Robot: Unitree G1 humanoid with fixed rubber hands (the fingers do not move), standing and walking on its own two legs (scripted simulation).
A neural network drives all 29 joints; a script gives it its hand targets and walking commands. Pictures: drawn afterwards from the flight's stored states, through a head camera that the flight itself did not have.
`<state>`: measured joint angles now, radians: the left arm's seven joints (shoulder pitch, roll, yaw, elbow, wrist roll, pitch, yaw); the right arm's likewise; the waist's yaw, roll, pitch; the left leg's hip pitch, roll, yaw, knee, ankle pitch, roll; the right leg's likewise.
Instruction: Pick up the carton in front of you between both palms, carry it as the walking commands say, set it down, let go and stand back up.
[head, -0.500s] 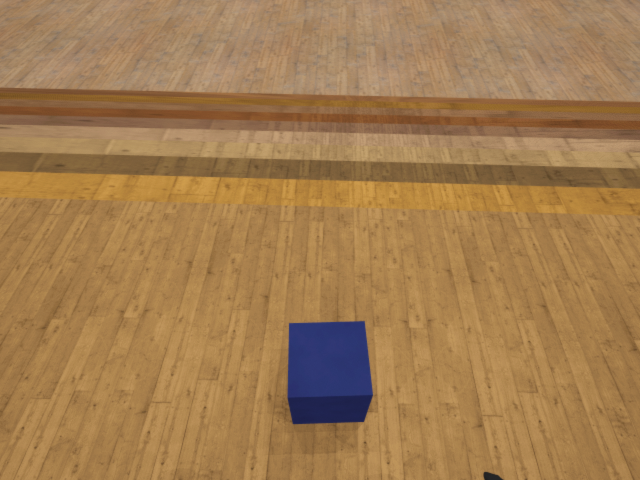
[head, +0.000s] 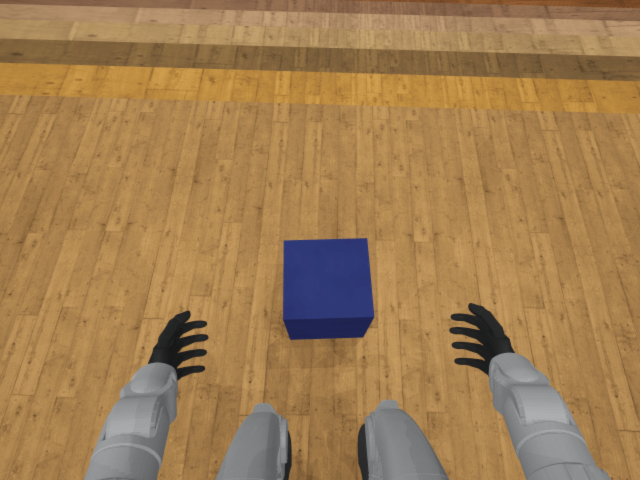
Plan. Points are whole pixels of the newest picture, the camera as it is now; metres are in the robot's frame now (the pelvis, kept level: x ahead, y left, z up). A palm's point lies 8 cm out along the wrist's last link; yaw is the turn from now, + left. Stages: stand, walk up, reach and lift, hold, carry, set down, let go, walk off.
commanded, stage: reach and lift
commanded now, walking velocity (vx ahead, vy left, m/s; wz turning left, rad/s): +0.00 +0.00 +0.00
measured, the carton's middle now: (326, 292) +0.50 -0.01 -0.58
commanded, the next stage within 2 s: none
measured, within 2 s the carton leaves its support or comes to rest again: neither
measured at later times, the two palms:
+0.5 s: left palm (209, 239) +0.46 +0.19 -0.13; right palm (451, 232) +0.46 -0.20 -0.13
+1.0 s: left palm (232, 250) +0.50 +0.18 -0.27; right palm (422, 244) +0.50 -0.20 -0.27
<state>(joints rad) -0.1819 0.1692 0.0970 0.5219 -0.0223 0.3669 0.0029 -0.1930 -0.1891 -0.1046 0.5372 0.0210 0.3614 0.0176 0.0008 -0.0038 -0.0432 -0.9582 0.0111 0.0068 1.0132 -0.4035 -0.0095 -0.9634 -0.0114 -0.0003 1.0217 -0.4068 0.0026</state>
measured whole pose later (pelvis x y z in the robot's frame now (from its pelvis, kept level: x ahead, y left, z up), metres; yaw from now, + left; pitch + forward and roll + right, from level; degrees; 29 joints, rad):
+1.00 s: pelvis -0.02 +0.00 -0.12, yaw +1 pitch +55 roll +1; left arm -1.21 0.20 0.41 0.93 0.09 0.09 0.06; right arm -1.24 -0.25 -0.41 0.98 -0.10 0.09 -0.01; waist 0.00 0.00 -0.09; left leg -1.90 -0.03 -0.05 1.38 -0.44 -0.04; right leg -1.90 0.03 0.05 1.39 -0.44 0.03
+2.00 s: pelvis -0.07 +0.00 -0.33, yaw +0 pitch +36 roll +0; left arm -1.60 0.35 0.10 1.17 -0.19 0.08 0.11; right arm -1.61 -0.38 -0.10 1.19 0.19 0.08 -0.09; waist -0.01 0.01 0.44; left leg -2.24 -0.05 -0.04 2.21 -0.61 -0.05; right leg -2.24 0.04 0.04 2.21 -0.61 0.04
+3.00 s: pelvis -0.09 +0.00 -0.21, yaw +0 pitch +43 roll +0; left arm -1.20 0.03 0.54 0.77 0.27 0.39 0.05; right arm -1.20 -0.05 -0.51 0.77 -0.27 0.41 -0.03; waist -0.01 0.01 -0.09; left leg -2.04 -0.12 -0.10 1.75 -0.46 -0.08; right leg -2.05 0.11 0.09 1.75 -0.46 0.07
